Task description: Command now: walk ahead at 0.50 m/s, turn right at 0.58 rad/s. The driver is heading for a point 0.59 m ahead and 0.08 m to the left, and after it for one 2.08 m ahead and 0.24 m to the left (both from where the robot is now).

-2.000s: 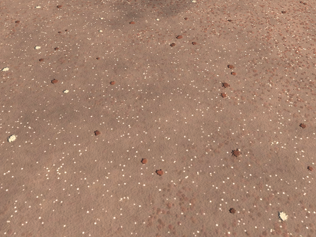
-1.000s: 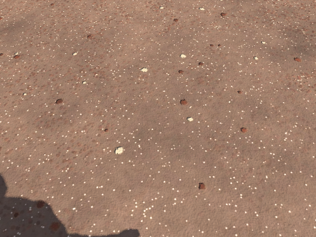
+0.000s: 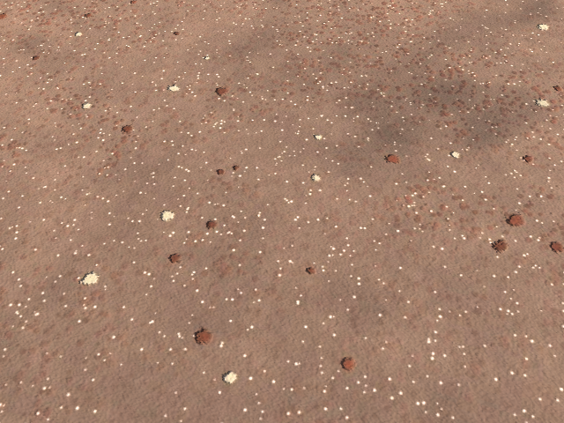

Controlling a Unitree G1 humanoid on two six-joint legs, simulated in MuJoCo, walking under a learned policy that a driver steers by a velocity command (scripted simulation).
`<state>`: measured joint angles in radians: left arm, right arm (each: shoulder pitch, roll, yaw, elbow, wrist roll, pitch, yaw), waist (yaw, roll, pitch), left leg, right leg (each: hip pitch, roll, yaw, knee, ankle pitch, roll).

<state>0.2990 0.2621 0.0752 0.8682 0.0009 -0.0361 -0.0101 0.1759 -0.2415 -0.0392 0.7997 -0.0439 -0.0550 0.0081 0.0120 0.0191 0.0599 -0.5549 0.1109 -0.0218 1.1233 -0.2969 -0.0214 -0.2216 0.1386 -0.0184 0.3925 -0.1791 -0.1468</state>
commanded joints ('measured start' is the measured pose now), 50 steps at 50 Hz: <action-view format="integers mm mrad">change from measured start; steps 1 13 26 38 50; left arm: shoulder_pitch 35 203 49 -236 -153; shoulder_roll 140 136 77 79 110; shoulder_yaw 30 14 -25 -48 -40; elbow -54 -16 -94 -189 -204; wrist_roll -4 15 42 14 18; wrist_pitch -30 -35 -19 18 30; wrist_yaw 3 23 8 29 64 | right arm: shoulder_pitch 38 -257 140 250 170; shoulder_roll -67 -76 -133 -179 -161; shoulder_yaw -15 6 -34 -60 -69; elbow -47 -155 20 20 -39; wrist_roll -6 13 46 31 23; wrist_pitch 23 -3 -30 44 118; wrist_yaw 5 26 12 -22 -2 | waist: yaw -24 81 27 -59 -50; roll -29 -100 28 79 -157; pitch -48 1 -93 -99 -93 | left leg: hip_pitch -67 -44 441 482 76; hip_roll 3 -76 59 6 -176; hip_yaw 18 52 -245 -319 -51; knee -90 -546 -815 -707 63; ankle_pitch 89 280 953 837 -178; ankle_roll -28 41 280 207 -17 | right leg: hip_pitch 46 262 -283 -323 63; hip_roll -255 -290 -157 -115 -378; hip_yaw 275 299 63 62 222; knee -190 -127 727 381 -80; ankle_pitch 302 475 -148 -22 420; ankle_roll -135 -53 153 178 -49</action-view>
